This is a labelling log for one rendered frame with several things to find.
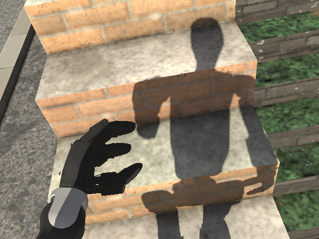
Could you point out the robot left hand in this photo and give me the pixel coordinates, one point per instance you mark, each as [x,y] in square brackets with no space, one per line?
[91,151]

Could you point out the robot left forearm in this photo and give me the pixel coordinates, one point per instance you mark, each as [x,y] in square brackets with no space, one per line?
[65,216]

